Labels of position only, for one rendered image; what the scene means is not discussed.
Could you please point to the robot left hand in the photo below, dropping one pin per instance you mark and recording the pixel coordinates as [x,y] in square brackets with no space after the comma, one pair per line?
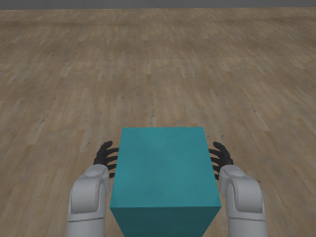
[103,159]

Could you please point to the robot right hand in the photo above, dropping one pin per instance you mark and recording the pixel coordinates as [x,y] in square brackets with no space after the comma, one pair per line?
[223,155]

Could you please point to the robot left forearm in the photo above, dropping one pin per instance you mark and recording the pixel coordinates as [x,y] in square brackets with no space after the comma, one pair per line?
[87,205]

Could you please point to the robot right forearm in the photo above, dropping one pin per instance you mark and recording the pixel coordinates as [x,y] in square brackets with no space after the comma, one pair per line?
[245,206]

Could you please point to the carton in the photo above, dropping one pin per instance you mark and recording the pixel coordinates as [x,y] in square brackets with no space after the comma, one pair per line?
[164,184]

